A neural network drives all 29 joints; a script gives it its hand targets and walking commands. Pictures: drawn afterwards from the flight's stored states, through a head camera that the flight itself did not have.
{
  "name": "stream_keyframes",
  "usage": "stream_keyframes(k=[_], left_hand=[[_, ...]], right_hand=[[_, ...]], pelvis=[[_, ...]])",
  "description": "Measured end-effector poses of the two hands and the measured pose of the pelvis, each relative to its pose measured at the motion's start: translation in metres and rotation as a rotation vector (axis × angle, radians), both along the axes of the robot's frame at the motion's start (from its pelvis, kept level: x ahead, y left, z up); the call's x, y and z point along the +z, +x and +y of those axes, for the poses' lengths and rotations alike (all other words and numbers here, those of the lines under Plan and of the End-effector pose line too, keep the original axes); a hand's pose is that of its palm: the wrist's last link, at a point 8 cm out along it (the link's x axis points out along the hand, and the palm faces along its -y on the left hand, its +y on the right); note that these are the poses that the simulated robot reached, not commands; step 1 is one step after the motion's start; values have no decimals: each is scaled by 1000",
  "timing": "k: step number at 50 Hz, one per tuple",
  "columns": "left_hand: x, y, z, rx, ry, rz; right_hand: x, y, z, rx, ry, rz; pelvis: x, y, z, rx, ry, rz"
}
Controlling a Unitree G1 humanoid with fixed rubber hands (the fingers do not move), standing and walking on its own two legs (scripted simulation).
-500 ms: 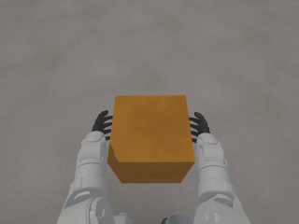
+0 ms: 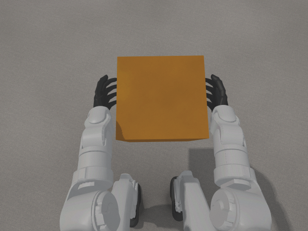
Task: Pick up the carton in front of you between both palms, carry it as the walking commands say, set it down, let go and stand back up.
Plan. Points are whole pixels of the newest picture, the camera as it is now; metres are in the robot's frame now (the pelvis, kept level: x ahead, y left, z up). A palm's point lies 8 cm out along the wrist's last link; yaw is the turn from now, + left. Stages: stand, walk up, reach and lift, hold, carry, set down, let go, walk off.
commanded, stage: set down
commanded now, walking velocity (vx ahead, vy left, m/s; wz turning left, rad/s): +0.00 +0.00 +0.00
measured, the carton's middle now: (159, 107) +0.45 -0.02 -0.14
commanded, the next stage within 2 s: none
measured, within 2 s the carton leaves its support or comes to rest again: rests again in 1.42 s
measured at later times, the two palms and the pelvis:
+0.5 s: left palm (122, 109) +0.47 +0.11 -0.23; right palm (208, 105) +0.48 -0.19 -0.23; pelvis -0.03 -0.01 -0.13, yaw +2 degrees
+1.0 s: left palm (131, 110) +0.51 +0.09 -0.38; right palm (200, 105) +0.53 -0.20 -0.38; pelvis -0.04 -0.01 -0.22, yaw +2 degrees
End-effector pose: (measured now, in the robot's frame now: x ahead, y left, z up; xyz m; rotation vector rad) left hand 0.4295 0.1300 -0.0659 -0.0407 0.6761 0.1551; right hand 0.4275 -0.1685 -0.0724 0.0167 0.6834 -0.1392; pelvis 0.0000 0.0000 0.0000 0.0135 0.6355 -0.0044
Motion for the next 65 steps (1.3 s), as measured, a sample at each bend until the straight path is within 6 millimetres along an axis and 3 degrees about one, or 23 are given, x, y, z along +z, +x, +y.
stream_keyframes(k=[24,39,51,57,65], left_hand=[[-158,40,-22,13,13,16],[-247,67,-39,-8,37,40],[-321,81,-35,16,36,65],[-345,87,-33,22,23,63],[-349,88,-34,-1,17,75]], right_hand=[[-154,50,-22,46,-26,16],[-247,75,-40,66,-47,40],[-317,101,-35,115,-67,64],[-338,111,-34,123,-77,63],[-338,110,-36,109,-70,76]], pelvis=[[-122,-27,-6,1,29,159],[-179,-34,-9,-19,55,146],[-221,-35,-10,-15,65,76],[-237,-34,-8,-3,59,32],[-249,-35,-3,4,46,5]])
